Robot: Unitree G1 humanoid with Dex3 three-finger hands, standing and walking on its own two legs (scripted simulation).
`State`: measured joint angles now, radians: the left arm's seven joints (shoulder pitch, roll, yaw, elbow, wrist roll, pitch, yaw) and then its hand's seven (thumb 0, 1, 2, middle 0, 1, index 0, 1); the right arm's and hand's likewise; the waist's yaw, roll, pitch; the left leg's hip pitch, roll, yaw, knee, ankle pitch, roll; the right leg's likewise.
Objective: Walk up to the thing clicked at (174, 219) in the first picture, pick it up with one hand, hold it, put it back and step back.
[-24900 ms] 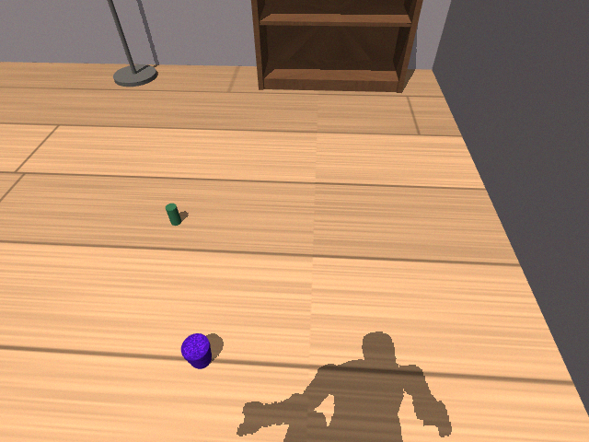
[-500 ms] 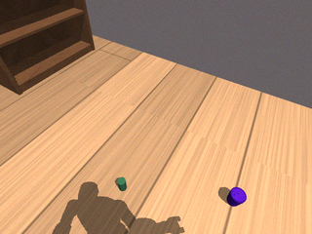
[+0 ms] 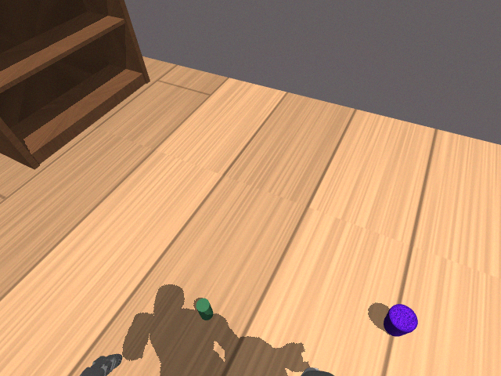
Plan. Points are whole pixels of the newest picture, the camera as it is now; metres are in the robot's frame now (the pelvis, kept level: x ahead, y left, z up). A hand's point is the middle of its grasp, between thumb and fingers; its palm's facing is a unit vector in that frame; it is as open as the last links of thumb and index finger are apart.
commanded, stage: walk up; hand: left
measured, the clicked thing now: (204, 309) +0.46 +0.22 -0.70
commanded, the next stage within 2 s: none
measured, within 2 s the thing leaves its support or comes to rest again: neither
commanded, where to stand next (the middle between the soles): +0.10 -0.01 m, yaw +0 degrees
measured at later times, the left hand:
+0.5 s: hand out of the picture +0.09 +0.26 -0.13, palm faces +0.03 -0.95 -0.32, open 7.4 cm
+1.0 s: hand out of the picture +0.12 +0.24 -0.13, palm faces +0.04 -0.95 -0.31, open 7.4 cm
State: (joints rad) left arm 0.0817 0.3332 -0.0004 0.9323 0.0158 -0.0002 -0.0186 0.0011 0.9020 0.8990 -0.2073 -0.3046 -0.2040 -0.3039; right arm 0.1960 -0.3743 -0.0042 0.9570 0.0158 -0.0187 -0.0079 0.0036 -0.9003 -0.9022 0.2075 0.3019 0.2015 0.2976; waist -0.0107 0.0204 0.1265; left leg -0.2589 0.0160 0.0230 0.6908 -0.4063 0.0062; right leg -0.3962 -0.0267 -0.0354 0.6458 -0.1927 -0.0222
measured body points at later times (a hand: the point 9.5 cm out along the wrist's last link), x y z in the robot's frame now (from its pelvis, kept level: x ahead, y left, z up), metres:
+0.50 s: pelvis +0.03 +0.00 +0.03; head +0.04 +0.00 +0.47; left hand +0.09 +0.31 -0.11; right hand +0.13 -0.31 -0.10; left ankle +0.00 +0.13 -0.72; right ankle +0.10 -0.11 -0.72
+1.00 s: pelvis +0.04 -0.01 +0.03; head +0.05 -0.01 +0.48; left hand +0.12 +0.29 -0.10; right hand +0.14 -0.31 -0.11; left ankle +0.00 +0.13 -0.72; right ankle +0.10 -0.11 -0.72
